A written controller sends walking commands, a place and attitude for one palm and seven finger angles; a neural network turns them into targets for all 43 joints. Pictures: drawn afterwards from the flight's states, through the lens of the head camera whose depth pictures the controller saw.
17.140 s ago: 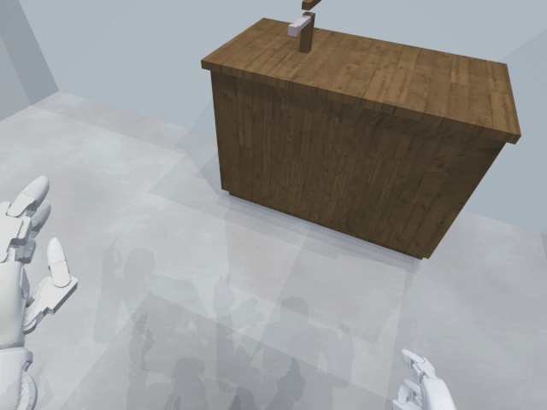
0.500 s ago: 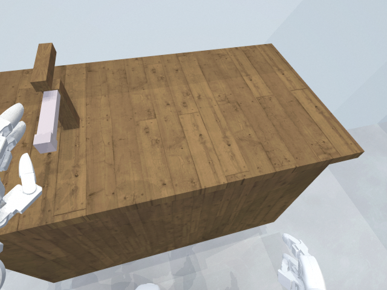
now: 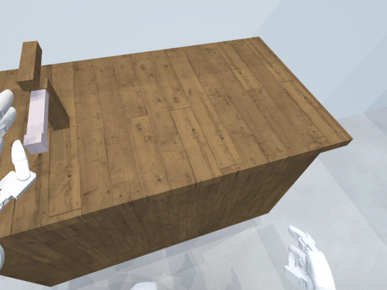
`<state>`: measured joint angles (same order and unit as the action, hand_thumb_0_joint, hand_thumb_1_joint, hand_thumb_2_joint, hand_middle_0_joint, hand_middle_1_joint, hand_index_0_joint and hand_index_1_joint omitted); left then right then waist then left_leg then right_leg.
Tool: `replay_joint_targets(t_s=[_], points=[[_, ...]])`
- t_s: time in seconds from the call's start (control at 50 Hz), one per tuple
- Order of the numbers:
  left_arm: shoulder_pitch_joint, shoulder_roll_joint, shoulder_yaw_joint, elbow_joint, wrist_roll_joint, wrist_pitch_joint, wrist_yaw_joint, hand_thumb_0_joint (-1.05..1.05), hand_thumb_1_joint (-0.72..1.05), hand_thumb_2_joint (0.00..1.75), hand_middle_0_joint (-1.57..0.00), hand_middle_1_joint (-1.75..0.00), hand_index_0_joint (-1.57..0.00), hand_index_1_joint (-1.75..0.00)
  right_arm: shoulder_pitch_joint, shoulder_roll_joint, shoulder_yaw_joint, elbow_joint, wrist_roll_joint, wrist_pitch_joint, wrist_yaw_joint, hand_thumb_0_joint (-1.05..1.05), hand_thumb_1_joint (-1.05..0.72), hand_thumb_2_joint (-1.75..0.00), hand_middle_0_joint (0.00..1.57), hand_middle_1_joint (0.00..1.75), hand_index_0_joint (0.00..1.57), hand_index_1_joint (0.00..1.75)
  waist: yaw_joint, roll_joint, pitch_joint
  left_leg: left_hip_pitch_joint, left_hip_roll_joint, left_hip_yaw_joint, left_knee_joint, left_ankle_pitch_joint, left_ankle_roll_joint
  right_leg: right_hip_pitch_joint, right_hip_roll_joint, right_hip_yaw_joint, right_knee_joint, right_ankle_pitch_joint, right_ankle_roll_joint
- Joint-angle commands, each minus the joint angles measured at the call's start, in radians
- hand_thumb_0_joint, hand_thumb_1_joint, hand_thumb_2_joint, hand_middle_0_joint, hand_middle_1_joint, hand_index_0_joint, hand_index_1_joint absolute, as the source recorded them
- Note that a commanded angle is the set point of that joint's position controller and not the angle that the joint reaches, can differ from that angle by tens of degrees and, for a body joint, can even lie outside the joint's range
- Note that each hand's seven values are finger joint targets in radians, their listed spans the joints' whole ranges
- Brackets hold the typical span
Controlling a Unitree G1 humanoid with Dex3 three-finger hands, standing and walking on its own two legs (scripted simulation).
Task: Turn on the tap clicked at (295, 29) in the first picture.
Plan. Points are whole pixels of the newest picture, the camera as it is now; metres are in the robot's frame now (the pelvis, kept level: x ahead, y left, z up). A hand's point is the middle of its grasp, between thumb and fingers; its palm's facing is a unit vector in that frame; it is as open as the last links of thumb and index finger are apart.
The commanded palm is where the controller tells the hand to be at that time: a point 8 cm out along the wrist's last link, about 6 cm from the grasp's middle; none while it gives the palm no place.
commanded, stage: come to a stop and stand still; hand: left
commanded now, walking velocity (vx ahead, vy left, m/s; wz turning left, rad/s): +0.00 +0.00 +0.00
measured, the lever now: (36, 143) +0.33 +0.32 +0.11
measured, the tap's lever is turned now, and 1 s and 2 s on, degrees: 0 0 0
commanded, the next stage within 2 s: look again from close up in 1.04 s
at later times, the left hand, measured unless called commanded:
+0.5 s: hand out of the picture +0.19 +0.30 +0.17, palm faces +0.43 -0.85 -0.31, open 7.4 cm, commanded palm +0.14 +0.33 +0.19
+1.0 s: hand (0, 185) +0.21 +0.29 +0.17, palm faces +0.41 -0.84 -0.35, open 7.4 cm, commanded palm +0.16 +0.32 +0.19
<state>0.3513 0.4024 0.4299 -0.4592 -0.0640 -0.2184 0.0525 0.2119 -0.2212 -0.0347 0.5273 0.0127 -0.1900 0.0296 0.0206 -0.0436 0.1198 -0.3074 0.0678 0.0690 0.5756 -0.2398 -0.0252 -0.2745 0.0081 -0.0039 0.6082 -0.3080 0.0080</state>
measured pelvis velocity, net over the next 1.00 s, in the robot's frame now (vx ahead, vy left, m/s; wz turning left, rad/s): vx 0.01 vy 0.03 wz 0.03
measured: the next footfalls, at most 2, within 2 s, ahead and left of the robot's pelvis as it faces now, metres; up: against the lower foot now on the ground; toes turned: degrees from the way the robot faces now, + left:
none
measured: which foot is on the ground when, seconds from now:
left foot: down 0.00-1.00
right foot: down 0.00-1.00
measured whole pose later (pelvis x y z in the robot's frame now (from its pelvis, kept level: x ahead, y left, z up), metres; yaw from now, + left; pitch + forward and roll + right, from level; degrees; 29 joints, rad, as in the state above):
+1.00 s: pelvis +0.01 +0.03 +0.01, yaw +2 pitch -2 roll -2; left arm 0.43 0.35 0.34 -0.47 -0.03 -0.20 0.12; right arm 0.20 -0.19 0.01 0.58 0.01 -0.12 -0.02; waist 0.02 -0.02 0.06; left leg -0.24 0.01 0.01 0.48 -0.20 0.02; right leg -0.14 -0.01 -0.02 0.39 -0.21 0.03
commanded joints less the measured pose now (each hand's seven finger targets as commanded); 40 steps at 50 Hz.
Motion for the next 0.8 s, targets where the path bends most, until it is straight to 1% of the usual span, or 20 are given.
replay_joint_targets(t_s=[0.0, 0.02, 0.04, 0.06, 0.1, 0.12, 0.14, 0.16, 0.2, 0.26, 0.32, 0.34, 0.42, 0.44, 0.5, 0.54, 0.56, 0.66, 0.74, 0.78], points=[[0.048, 0.202, 0.131, -0.276, 0.002, -0.071, 0.051, 0.0, 0.9, 0.9, -0.2, -0.3, -0.2, -0.3, -0.055, -0.095, -0.026, -0.148, 0.013, -0.034, -0.013, 0.0, -0.9, -0.9, 0.2, 0.3, 0.2, 0.3, 0.008, -0.003, -0.242, 0.017, 0.014, -0.035, 0.049, 0.083, 0.047, 0.126, -0.098, 0.063, -0.192, 0.259, -0.02], [0.039, 0.203, 0.139, -0.264, -0.009, -0.071, 0.059, 0.0, 0.9, 0.9, -0.2, -0.3, -0.2, -0.3, -0.05, -0.088, -0.027, -0.143, 0.012, -0.03, -0.025, 0.0, -0.9, -0.9, 0.2, 0.3, 0.2, 0.3, -0.005, -0.122, -0.23, 0.025, -0.056, -0.034, 0.109, -0.031, 0.025, 0.058, -0.157, 0.165, -0.25, 0.233, -0.066], [0.047, 0.246, 0.179, -0.273, -0.015, -0.069, 0.075, 0.0, 0.9, 0.9, -0.2, -0.3, -0.2, -0.3, -0.062, -0.087, -0.021, -0.132, 0.016, -0.02, -0.039, 0.0, -0.9, -0.9, 0.2, 0.3, 0.2, 0.3, -0.01, -0.123, -0.214, 0.037, -0.065, -0.052, 0.107, -0.062, 0.026, 0.017, -0.197, 0.2, -0.273, 0.214, -0.105], [0.05, 0.207, 0.161, -0.255, -0.019, -0.073, 0.081, 0.0, 0.9, 0.9, -0.2, -0.3, -0.2, -0.3, -0.061, -0.081, -0.013, -0.121, 0.009, -0.017, -0.049, 0.0, -0.9, -0.9, 0.2, 0.3, 0.2, 0.3, -0.017, -0.091, -0.208, 0.058, -0.062, -0.066, 0.05, -0.061, 0.031, -0.003, -0.197, 0.181, -0.272, 0.132, -0.11], [0.01, 0.174, 0.125, -0.232, -0.015, -0.083, 0.078, 0.0, 0.9, 0.9, -0.2, -0.3, -0.2, -0.3, -0.077, -0.085, -0.003, -0.108, 0.001, -0.019, -0.061, 0.0, -0.9, -0.9, 0.2, 0.3, 0.2, 0.3, -0.018, 0.053, -0.161, 0.129, -0.038, -0.086, -0.074, -0.045, 0.041, -0.08, -0.123, 0.129, -0.263, -0.039, -0.067], [-0.01, 0.164, 0.108, -0.21, -0.008, -0.087, 0.073, 0.0, 0.9, 0.9, -0.2, -0.3, -0.2, -0.3, -0.082, -0.09, -0.001, -0.105, -0.002, -0.018, -0.064, 0.0, -0.9, -0.9, 0.2, 0.3, 0.2, 0.3, -0.015, 0.12, -0.13, 0.102, -0.008, -0.117, -0.135, -0.108, 0.052, -0.082, -0.082, 0.095, -0.255, -0.107, -0.044], [-0.039, 0.149, 0.087, -0.215, 0.002, -0.086, 0.072, 0.0, 0.9, 0.9, -0.2, -0.3, -0.2, -0.3, -0.094, -0.095, 0.002, -0.105, 0.001, -0.019, -0.068, 0.0, -0.9, -0.9, 0.2, 0.3, 0.2, 0.3, -0.012, 0.198, -0.11, 0.07, 0.028, -0.161, -0.211, -0.143, 0.068, -0.043, -0.042, 0.048, -0.216, -0.077, -0.026], [-0.058, 0.129, 0.063, -0.189, 0.014, -0.085, 0.07, 0.0, 0.9, 0.9, -0.2, -0.3, -0.2, -0.3, -0.085, -0.102, 0.003, -0.102, 0.002, -0.023, -0.066, 0.0, -0.9, -0.9, 0.2, 0.3, 0.2, 0.3, -0.009, 0.218, -0.114, -0.01, 0.063, -0.197, -0.263, -0.213, 0.085, 0.038, -0.021, 0.01, -0.164, -0.045, -0.014], [-0.082, 0.098, 0.024, -0.147, 0.032, -0.077, 0.066, 0.0, 0.9, 0.9, -0.2, -0.3, -0.2, -0.3, -0.077, -0.101, 0.004, -0.102, 0.008, -0.03, -0.059, 0.0, -0.9, -0.9, 0.2, 0.3, 0.2, 0.3, 0.001, 0.189, -0.118, -0.1, 0.075, -0.203, -0.292, -0.314, 0.094, 0.127, -0.014, 0.004, -0.13, -0.02, -0.009], [-0.098, 0.069, -0.022, -0.163, 0.046, -0.071, 0.064, 0.0, 0.9, 0.9, -0.2, -0.3, -0.2, -0.3, -0.067, -0.104, 0.003, -0.096, 0.007, -0.038, -0.05, 0.0, -0.9, -0.9, 0.2, 0.3, 0.2, 0.3, -0.003, 0.147, -0.147, -0.058, 0.05, -0.184, -0.275, -0.308, 0.087, 0.126, -0.016, 0.01, -0.182, -0.009, -0.008], [-0.104, 0.077, -0.021, -0.19, 0.055, -0.068, 0.068, 0.0, 0.9, 0.9, -0.2, -0.3, -0.2, -0.3, -0.066, -0.104, 0.001, -0.096, 0.003, -0.038, -0.044, 0.0, -0.9, -0.9, 0.2, 0.3, 0.2, 0.3, -0.003, 0.108, -0.141, -0.042, 0.027, -0.169, -0.255, -0.29, 0.074, 0.116, -0.021, 0.022, -0.23, -0.022, -0.012], [-0.101, 0.106, 0.001, -0.206, 0.053, -0.065, 0.071, 0.0, 0.9, 0.9, -0.2, -0.3, -0.2, -0.3, -0.079, -0.101, 0.006, -0.094, 0.004, -0.036, -0.046, 0.0, -0.9, -0.9, 0.2, 0.3, 0.2, 0.3, -0.003, 0.122, -0.139, -0.018, 0.025, -0.165, -0.26, -0.276, 0.07, 0.103, -0.022, 0.02, -0.246, -0.017, -0.01], [-0.105, 0.104, 0.011, -0.209, 0.054, -0.071, 0.075, 0.0, 0.9, 0.9, -0.2, -0.3, -0.2, -0.3, -0.077, -0.094, 0.009, -0.092, 0.0, -0.033, -0.048, 0.0, -0.9, -0.9, 0.2, 0.3, 0.2, 0.3, -0.002, 0.168, -0.137, -0.037, 0.028, -0.182, -0.287, -0.302, 0.071, 0.131, -0.017, 0.014, -0.237, -0.007, -0.012], [-0.1, 0.127, 0.034, -0.225, 0.052, -0.071, 0.077, 0.0, 0.9, 0.9, -0.2, -0.3, -0.2, -0.3, -0.082, -0.092, 0.01, -0.089, 0.002, -0.032, -0.051, 0.0, -0.9, -0.9, 0.2, 0.3, 0.2, 0.3, -0.003, 0.172, -0.149, -0.014, 0.029, -0.187, -0.294, -0.275, 0.065, 0.136, -0.011, 0.003, -0.233, 0.021, -0.011], [-0.088, 0.093, 0.01, -0.211, 0.048, -0.074, 0.074, 0.0, 0.9, 0.9, -0.2, -0.3, -0.2, -0.3, -0.073, -0.093, 0.009, -0.091, 0.0, -0.031, -0.049, 0.0, -0.9, -0.9, 0.2, 0.3, 0.2, 0.3, -0.003, 0.168, -0.161, -0.007, 0.03, -0.185, -0.291, -0.234, 0.065, 0.156, -0.011, 0.0, -0.232, 0.059, -0.011], [-0.055, 0.107, 0.024, -0.207, 0.045, -0.07, 0.075, 0.0, 0.9, 0.9, -0.2, -0.3, -0.2, -0.3, -0.082, -0.086, 0.009, -0.091, 0.004, -0.028, -0.048, 0.0, -0.9, -0.9, 0.2, 0.3, 0.2, 0.3, -0.001, 0.143, -0.181, 0.038, 0.025, -0.17, -0.268, -0.149, 0.06, 0.155, -0.021, 0.001, -0.248, 0.103, -0.011], [-0.068, 0.078, -0.006, -0.203, 0.044, -0.07, 0.071, 0.0, 0.9, 0.9, -0.2, -0.3, -0.2, -0.3, -0.075, -0.094, 0.008, -0.087, 0.001, -0.026, -0.048, 0.0, -0.9, -0.9, 0.2, 0.3, 0.2, 0.3, -0.007, 0.14, -0.176, 0.035, 0.021, -0.167, -0.266, -0.14, 0.058, 0.15, -0.02, 0.002, -0.249, 0.106, -0.011], [-0.053, 0.075, -0.017, -0.202, 0.042, -0.062, 0.073, 0.0, 0.9, 0.9, -0.2, -0.3, -0.2, -0.3, -0.078, -0.099, 0.002, -0.085, 0.003, -0.017, -0.049, 0.0, -0.9, -0.9, 0.2, 0.3, 0.2, 0.3, -0.007, 0.125, -0.187, 0.076, 0.015, -0.151, -0.242, -0.017, 0.05, 0.146, -0.029, 0.001, -0.249, 0.166, -0.012], [-0.03, 0.123, 0.027, -0.226, 0.04, -0.056, 0.083, 0.0, 0.9, 0.9, -0.2, -0.3, -0.2, -0.3, -0.096, -0.093, 0.002, -0.093, 0.009, -0.007, -0.054, 0.0, -0.9, -0.9, 0.2, 0.3, 0.2, 0.3, -0.001, 0.125, -0.203, 0.101, 0.014, -0.139, -0.219, 0.055, 0.05, 0.157, -0.044, 0.006, -0.252, 0.206, -0.013], [-0.02, 0.106, 0.014, -0.225, 0.032, -0.055, 0.079, 0.0, 0.9, 0.9, -0.2, -0.3, -0.2, -0.3, -0.09, -0.095, -0.002, -0.099, 0.007, -0.001, -0.054, 0.0, -0.9, -0.9, 0.2, 0.3, 0.2, 0.3, -0.001, 0.103, -0.208, 0.094, 0.011, -0.137, -0.207, 0.078, 0.051, 0.171, -0.051, 0.013, -0.255, 0.224, -0.015]])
